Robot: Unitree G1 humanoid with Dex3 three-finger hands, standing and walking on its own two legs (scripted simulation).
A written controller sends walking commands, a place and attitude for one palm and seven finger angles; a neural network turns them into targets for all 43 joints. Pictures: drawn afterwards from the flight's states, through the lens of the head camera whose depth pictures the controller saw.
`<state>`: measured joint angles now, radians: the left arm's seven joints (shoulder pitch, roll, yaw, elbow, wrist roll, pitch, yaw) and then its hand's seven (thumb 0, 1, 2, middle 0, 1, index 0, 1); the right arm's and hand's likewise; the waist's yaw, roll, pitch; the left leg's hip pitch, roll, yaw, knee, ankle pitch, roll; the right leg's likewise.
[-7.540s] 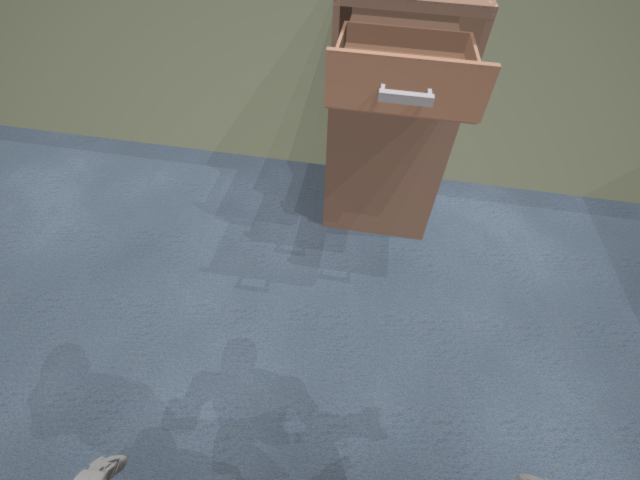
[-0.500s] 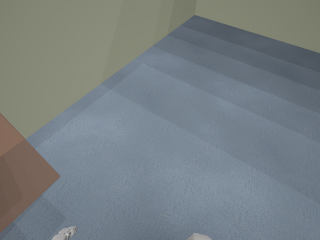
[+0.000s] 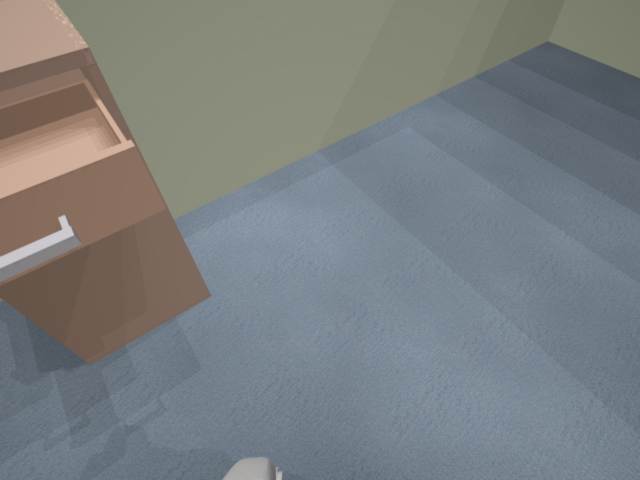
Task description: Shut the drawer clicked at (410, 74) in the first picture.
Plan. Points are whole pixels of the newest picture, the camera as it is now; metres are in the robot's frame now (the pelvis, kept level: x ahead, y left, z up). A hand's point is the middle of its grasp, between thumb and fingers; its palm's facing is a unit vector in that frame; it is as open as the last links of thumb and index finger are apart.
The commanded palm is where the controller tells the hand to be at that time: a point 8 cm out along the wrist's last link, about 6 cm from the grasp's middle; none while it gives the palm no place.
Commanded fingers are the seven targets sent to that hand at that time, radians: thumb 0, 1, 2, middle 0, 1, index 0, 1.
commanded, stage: turn to face it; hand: left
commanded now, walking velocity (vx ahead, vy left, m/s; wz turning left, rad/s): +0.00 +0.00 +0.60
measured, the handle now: (28, 247) +0.40 +0.45 +0.04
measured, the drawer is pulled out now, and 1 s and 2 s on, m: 0.30 0.30 0.30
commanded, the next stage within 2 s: take the last steps up to it in 0.94 s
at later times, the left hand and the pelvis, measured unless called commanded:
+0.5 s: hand out of the picture +0.02 +0.29 -0.16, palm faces +0.32 -0.91 -0.26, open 7.4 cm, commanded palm none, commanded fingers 0.00 0.90 0.90 -0.20 -0.30 -0.20 -0.30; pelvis -0.02 +0.05 +0.00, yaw +16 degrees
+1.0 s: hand out of the picture -0.06 +0.18 -0.14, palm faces +0.54 -0.79 -0.29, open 7.4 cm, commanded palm none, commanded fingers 0.00 0.90 0.90 -0.20 -0.30 -0.20 -0.30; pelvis -0.02 -0.02 +0.00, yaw +32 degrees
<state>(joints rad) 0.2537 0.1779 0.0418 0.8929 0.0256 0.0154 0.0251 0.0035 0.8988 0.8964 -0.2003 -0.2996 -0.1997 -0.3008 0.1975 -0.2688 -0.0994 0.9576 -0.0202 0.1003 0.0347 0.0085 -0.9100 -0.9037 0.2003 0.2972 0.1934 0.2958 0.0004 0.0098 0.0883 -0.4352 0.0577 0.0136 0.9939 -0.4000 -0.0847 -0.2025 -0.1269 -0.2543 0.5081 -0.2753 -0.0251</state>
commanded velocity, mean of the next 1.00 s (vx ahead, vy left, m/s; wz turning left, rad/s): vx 0.00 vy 0.00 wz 0.49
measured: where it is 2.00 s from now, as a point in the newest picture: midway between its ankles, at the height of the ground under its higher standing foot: outside the picture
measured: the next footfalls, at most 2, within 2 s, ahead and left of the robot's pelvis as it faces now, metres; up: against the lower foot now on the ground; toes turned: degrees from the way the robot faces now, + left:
left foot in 0.14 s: +0.02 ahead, +0.14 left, +0.00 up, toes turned +11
right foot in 0.72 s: +0.06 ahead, -0.08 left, +0.00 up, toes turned +24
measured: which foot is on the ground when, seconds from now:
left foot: up 0.00-0.12, down 0.14-0.72, up 0.74-1.00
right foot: down 0.00-0.14, up 0.16-0.70, down 0.72-1.00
